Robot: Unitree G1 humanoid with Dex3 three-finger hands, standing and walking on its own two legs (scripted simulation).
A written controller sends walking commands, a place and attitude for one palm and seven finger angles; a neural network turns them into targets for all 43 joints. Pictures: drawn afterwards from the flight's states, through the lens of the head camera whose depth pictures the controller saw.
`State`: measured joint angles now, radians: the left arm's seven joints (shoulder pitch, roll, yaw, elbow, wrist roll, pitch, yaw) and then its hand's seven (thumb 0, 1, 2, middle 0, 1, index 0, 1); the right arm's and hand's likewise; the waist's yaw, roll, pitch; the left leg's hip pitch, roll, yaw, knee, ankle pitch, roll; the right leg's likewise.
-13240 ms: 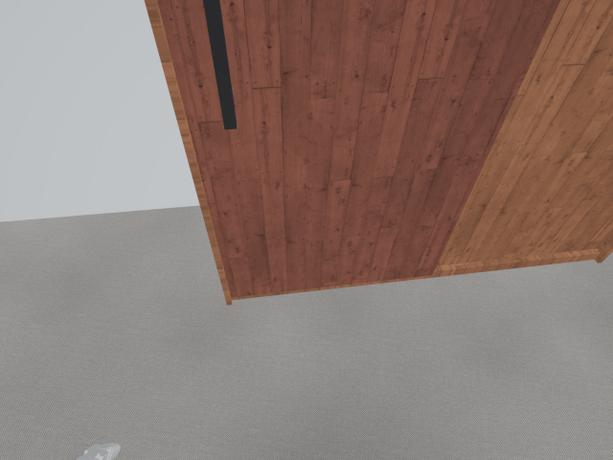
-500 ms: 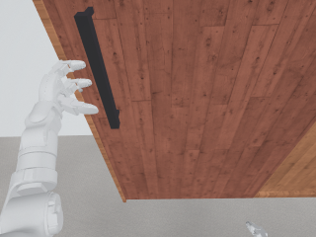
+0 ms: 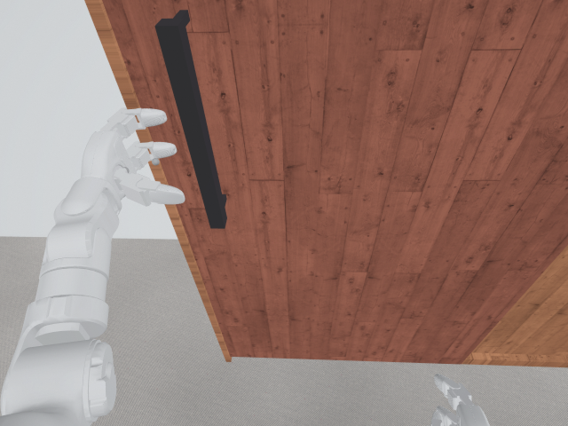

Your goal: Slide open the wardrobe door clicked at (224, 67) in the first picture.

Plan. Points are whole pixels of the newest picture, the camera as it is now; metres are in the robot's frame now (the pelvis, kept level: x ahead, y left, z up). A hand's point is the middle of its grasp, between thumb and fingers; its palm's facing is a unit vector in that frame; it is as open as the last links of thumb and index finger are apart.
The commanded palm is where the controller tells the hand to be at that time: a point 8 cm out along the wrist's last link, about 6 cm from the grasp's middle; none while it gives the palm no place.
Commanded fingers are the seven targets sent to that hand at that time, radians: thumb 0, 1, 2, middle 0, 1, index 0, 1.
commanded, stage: move the hooked fingers beside the handle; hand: left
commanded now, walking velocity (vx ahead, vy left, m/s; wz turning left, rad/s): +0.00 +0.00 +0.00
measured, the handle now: (203, 137) +0.47 +0.14 +0.20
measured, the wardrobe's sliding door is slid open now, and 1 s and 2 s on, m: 0.00 0.00 0.00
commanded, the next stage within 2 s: feel for the door with the fingertips in 0.02 s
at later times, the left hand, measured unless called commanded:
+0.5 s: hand (192, 157) +0.41 +0.14 +0.20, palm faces +0.02 -1.00 +0.01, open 14.0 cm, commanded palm +0.38 +0.20 +0.20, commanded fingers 0.00 -0.50 0.30 -0.30 -1.20 -0.30 -1.20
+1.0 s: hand (189, 149) +0.43 +0.15 +0.20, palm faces +0.04 -1.00 -0.01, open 13.9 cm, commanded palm +0.40 +0.20 +0.20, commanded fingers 0.00 -0.50 0.30 -0.30 -1.20 -0.30 -1.20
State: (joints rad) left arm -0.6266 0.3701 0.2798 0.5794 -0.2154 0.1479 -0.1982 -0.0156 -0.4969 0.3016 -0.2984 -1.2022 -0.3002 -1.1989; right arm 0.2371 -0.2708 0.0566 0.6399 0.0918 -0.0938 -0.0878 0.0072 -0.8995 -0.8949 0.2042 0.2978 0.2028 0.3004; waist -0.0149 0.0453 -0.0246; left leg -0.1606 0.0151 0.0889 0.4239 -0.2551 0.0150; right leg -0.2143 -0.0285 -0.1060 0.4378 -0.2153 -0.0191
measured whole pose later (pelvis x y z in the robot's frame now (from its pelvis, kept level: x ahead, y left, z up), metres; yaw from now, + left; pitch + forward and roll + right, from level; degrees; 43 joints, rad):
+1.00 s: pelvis +0.00 -0.01 +0.00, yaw +0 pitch +0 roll +0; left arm -0.72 0.30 0.22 0.63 -0.19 0.13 -0.09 -0.02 -0.50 0.30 -0.32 -1.24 -0.31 -1.21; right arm 0.28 -0.27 0.04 0.69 0.08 -0.07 -0.08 0.01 -0.90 -0.90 0.20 0.30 0.20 0.30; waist -0.02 0.05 -0.02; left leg -0.17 0.02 0.09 0.42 -0.25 0.01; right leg -0.22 -0.02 -0.11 0.44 -0.21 -0.03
